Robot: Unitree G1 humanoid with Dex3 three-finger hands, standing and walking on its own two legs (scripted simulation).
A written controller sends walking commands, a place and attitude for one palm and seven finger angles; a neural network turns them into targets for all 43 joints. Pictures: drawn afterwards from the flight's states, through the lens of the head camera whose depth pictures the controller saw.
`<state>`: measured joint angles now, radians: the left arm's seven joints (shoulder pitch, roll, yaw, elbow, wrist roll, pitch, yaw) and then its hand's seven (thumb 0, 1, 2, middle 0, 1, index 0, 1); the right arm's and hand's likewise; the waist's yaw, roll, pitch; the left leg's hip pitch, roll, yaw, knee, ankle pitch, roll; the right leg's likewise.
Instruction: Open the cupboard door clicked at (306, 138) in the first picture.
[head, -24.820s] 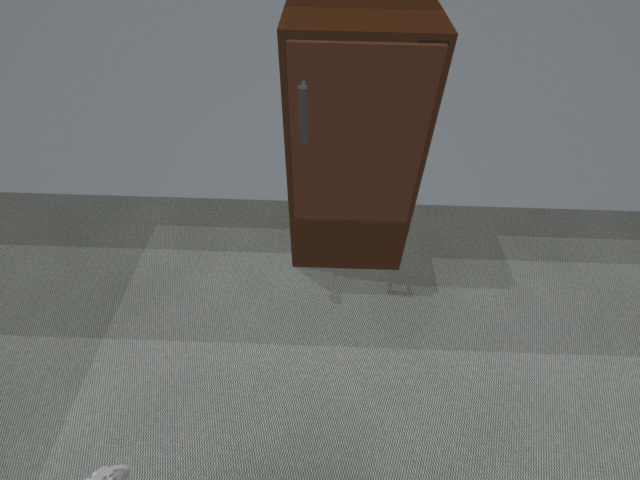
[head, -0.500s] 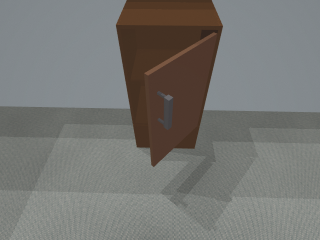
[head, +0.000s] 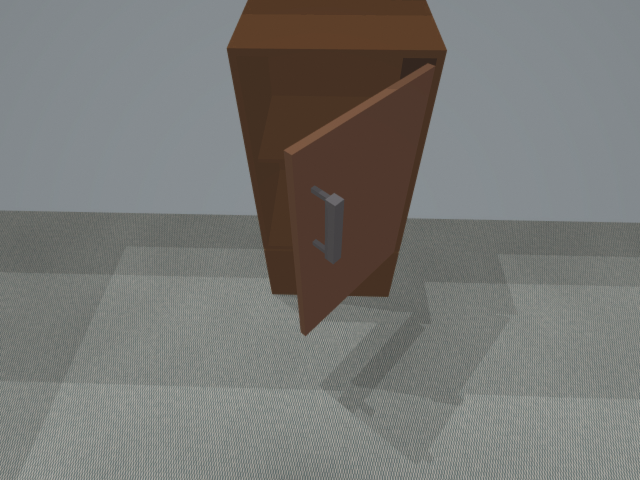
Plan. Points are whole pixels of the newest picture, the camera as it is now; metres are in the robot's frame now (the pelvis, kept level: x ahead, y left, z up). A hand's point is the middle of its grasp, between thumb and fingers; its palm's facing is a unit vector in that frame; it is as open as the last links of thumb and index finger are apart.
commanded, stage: look to check the result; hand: left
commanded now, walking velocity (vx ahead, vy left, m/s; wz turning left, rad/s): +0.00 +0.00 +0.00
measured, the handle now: (325, 225) +0.55 +0.03 -0.05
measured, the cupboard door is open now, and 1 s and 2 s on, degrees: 48 48 48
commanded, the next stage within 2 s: walk to a spot facing it in 0.30 s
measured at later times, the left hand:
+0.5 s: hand out of the picture +0.00 +0.15 -0.18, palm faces +0.06 -0.98 -0.17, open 7.4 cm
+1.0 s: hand out of the picture +0.09 +0.15 -0.16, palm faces -0.12 -0.94 -0.32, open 7.4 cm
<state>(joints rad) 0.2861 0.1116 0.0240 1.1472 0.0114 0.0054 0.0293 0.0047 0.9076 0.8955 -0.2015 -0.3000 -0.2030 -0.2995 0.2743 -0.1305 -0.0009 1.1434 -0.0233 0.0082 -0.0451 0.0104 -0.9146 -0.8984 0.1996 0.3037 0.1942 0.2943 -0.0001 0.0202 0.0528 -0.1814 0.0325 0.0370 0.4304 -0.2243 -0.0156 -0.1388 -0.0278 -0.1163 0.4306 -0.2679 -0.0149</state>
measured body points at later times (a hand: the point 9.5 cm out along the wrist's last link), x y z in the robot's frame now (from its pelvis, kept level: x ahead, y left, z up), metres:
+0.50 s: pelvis +0.01 -0.01 +0.00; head +0.03 -0.01 +0.45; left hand +0.00 +0.21 -0.16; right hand +0.00 -0.22 -0.17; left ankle +0.00 +0.13 -0.74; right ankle -0.02 -0.10 -0.74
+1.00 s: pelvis -0.01 -0.05 -0.01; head +0.04 -0.09 +0.44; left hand +0.09 +0.20 -0.14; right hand +0.00 -0.30 -0.18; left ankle -0.02 +0.12 -0.66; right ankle -0.03 -0.09 -0.74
